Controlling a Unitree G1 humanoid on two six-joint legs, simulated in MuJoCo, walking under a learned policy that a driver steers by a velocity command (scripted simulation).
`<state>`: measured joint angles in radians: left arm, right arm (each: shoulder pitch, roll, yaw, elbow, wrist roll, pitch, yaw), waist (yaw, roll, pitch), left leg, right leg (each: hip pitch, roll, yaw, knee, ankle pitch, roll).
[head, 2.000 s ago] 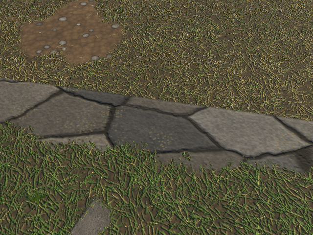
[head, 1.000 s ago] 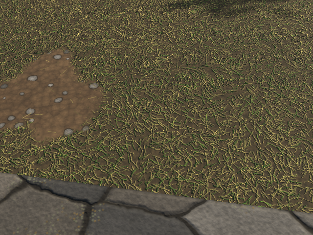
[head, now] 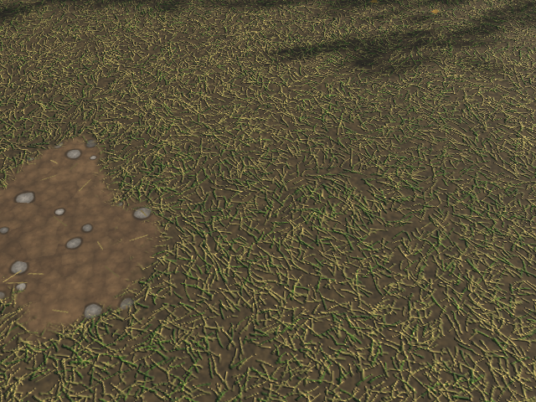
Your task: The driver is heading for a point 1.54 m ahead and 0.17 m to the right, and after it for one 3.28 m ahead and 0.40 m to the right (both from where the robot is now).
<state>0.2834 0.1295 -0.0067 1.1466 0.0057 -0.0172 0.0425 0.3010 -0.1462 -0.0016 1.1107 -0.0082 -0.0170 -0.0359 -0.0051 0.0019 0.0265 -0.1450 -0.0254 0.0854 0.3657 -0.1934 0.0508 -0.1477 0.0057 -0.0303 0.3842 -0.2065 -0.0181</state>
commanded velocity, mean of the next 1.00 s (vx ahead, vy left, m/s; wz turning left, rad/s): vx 0.12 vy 0.00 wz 0.00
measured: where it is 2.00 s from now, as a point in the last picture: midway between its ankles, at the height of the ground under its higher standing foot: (299, 376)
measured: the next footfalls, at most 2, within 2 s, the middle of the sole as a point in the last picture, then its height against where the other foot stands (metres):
left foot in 1.36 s outside the picture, level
right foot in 1.90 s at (329, 318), level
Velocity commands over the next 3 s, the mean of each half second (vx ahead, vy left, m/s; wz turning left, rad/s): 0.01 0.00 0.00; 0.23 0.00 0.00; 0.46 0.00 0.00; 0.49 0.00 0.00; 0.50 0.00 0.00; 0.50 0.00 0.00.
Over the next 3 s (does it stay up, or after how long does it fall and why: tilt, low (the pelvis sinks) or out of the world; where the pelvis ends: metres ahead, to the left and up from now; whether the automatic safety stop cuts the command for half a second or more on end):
stays up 1.19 -0.05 -0.01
